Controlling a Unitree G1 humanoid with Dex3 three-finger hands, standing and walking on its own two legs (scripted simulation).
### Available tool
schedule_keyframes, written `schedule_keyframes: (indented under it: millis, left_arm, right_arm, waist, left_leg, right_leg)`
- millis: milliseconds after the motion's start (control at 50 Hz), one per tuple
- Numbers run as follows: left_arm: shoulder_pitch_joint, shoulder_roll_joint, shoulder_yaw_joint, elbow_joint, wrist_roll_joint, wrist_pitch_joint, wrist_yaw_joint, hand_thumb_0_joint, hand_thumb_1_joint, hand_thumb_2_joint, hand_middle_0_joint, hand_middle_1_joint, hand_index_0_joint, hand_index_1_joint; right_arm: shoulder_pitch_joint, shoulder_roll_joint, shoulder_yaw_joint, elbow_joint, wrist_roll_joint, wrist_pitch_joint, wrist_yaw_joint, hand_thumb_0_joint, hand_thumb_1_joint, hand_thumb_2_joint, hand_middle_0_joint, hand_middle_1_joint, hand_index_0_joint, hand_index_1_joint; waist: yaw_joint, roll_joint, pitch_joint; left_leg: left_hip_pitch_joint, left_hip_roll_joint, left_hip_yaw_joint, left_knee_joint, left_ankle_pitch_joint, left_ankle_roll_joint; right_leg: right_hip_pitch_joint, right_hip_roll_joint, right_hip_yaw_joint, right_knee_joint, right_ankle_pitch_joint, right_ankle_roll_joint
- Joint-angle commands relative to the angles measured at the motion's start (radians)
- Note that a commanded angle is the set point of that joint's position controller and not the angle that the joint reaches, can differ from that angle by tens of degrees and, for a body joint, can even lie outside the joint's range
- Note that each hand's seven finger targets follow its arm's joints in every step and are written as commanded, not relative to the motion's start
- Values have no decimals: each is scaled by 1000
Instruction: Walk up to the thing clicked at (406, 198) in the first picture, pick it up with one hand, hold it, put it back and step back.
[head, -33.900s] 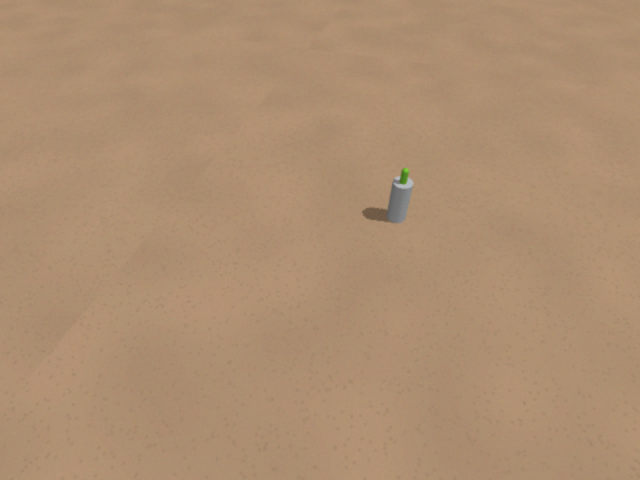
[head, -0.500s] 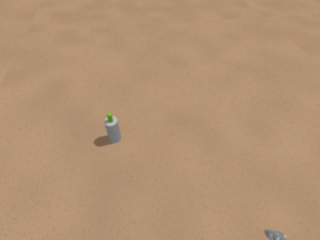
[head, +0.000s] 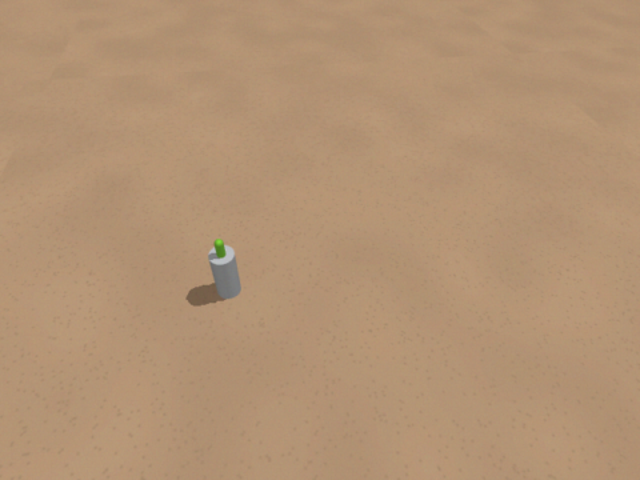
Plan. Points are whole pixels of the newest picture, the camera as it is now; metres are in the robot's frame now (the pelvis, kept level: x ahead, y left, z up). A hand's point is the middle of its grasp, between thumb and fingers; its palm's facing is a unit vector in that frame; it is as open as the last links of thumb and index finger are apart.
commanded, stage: step back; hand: left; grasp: from the side
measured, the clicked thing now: (224, 266) +0.94 +0.29 -0.63
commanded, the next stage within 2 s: stand in 0.70 s
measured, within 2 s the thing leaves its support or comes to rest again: neither
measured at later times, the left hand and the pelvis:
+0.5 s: hand out of the picture +0.16 +0.26 -0.14, palm faces +0.02 -0.94 -0.34, open 7.4 cm; pelvis +0.03 +0.00 +0.00, yaw +1 degrees
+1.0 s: hand out of the picture +0.08 +0.25 -0.14, palm faces +0.02 -0.94 -0.33, open 7.4 cm; pelvis +0.02 +0.00 +0.02, yaw +2 degrees
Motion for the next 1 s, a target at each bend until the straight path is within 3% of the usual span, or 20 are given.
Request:
schedule_keyframes:
  millis: [0,20,40,60,80,100,120,140,180,240,260,280,360,460,560,660,680,760,820,980]
  left_arm:
    - [36,125,53,-28,-4,-27,20,0,900,900,-200,-300,-200,-300]
    - [50,140,59,-11,0,-27,26,0,900,900,-200,-300,-200,-300]
    - [59,162,66,-5,6,-28,34,0,900,900,-200,-300,-200,-300]
    - [38,221,81,-14,17,-33,39,0,900,900,-200,-300,-200,-300]
    - [-36,268,77,-42,15,-35,39,0,900,900,-200,-300,-200,-300]
    - [-144,291,77,-71,19,-32,34,0,900,900,-200,-300,-200,-300]
    - [-193,258,70,-81,16,-29,34,0,900,900,-200,-300,-200,-300]
    - [-196,225,59,-82,10,-28,33,0,900,900,-200,-300,-200,-300]
    - [-209,190,49,-63,4,-28,32,0,900,900,-200,-300,-200,-300]
    - [-179,154,36,-44,-15,-23,27,0,900,900,-200,-300,-200,-300]
    - [-160,139,30,-40,-20,-19,25,0,900,900,-200,-300,-200,-300]
    - [-158,151,35,-23,-22,-19,27,0,900,900,-200,-300,-200,-300]
    - [-191,167,39,1,-21,-24,33,0,900,900,-200,-300,-200,-300]
    - [-230,146,27,17,-19,-11,32,0,900,900,-200,-300,-200,-300]
    - [-232,155,28,41,-12,-14,29,0,900,900,-200,-300,-200,-300]
    - [-262,152,23,55,-8,-12,24,0,900,900,-200,-300,-200,-300]
    - [-236,112,1,86,-21,-11,22,0,900,900,-200,-300,-200,-300]
    - [-241,129,-1,104,-19,-18,23,0,900,900,-200,-300,-200,-300]
    - [-230,134,-3,119,-17,-20,23,0,900,900,-200,-300,-200,-300]
    - [-205,139,-7,149,-10,-20,21,0,900,900,-200,-300,-200,-300]
  right_arm:
    - [-129,-251,-57,-92,12,-6,-26,0,-900,-900,200,300,200,300]
    - [-138,-230,-47,-96,20,2,-28,0,-900,-900,200,300,200,300]
    - [-135,-196,-34,-98,26,7,-30,0,-900,-900,200,300,200,300]
    - [-97,-144,-19,-97,34,10,-33,0,-900,-900,200,300,200,300]
    - [-75,-142,-19,-82,30,21,-41,0,-900,-900,200,300,200,300]
    - [-38,-202,-42,-40,25,28,-46,0,-900,-900,200,300,200,300]
    - [-1,-222,-47,-17,23,25,-43,0,-900,-900,200,300,200,300]
    - [-7,-218,-42,-8,28,16,-39,0,-900,-900,200,300,200,300]
    - [15,-193,-31,22,31,2,-39,0,-900,-900,200,300,200,300]
    - [-16,-216,-31,31,16,-13,-49,0,-900,-900,200,300,200,300]
    - [-38,-231,-29,26,11,-18,-51,0,-900,-900,200,300,200,300]
    - [-102,-267,-34,20,25,-19,-46,0,-900,-900,200,300,200,300]
    - [-85,-227,-22,53,25,-14,-52,0,-900,-900,200,300,200,300]
    - [-144,-221,-22,61,24,-8,-50,0,-900,-900,200,300,200,300]
    - [-171,-212,-21,70,23,-5,-49,0,-900,-900,200,300,200,300]
    - [-200,-209,-15,83,19,0,-42,0,-900,-900,200,300,200,300]
    - [-209,-211,-9,76,31,-7,-36,0,-900,-900,200,300,200,300]
    - [-202,-212,-3,90,32,-14,-32,0,-900,-900,200,300,200,300]
    - [-208,-209,-1,92,34,-13,-32,0,-900,-900,200,300,200,300]
    - [-202,-205,4,107,32,-5,-27,0,-900,-900,200,300,200,300]
  waist:
    - [52,203,-62]
    - [65,169,-75]
    - [75,109,-86]
    - [58,-73,-89]
    - [46,-140,-79]
    - [24,-150,-34]
    - [-7,-118,3]
    - [-19,-89,-9]
    - [-28,-106,-67]
    - [7,-39,-143]
    - [26,-17,-149]
    - [43,27,-142]
    - [19,39,-183]
    - [25,73,-152]
    - [23,25,-167]
    - [18,21,-115]
    - [9,49,-133]
    - [5,38,-149]
    - [3,36,-137]
    - [5,22,-70]
  left_leg:
    - [-99,153,-145,-91,155,136]
    - [-142,123,-117,-27,144,110]
    - [-200,101,-101,40,73,79]
    - [-270,10,-76,162,-42,32]
    - [-209,-37,-71,264,-269,12]
    - [-100,-8,-99,332,-298,1]
    - [-46,13,-100,289,-256,3]
    - [-40,-1,-79,189,-223,14]
    - [-12,6,-55,11,-22,22]
    - [60,88,-162,-113,291,56]
    - [52,130,-208,-138,316,78]
    - [10,127,-203,-92,349,87]
    - [21,65,-99,-46,463,45]
    - [7,88,-136,-111,377,58]
    - [27,75,-119,-117,349,50]
    - [7,75,-134,-176,207,45]
    - [78,89,-153,-211,237,38]
    - [106,94,-144,-226,337,26]
    - [132,94,-135,-243,327,25]
    - [87,83,-136,-304,103,23]
  right_leg:
    - [179,27,-52,-291,216,6]
    - [254,42,-52,-338,271,5]
    - [310,11,5,-368,305,-3]
    - [314,-134,252,-437,273,-44]
    - [131,-312,453,-552,23,-145]
    - [-24,-360,498,-555,-63,-221]
    - [-84,-323,429,-521,-39,-211]
    - [-45,-255,315,-471,77,-170]
    - [40,-176,180,-388,235,-87]
    - [113,-102,94,-257,479,-29]
    - [116,-79,82,-255,421,-12]
    - [167,-55,43,-273,392,-5]
    - [263,-102,60,-262,613,-37]
    - [238,-84,32,-299,473,-22]
    - [270,-99,39,-337,499,-22]
    - [248,-100,46,-402,384,-15]
    - [234,-97,58,-427,424,-6]
    - [293,-102,46,-441,507,4]
    - [281,-104,47,-466,503,7]
    - [237,-100,53,-529,306,13]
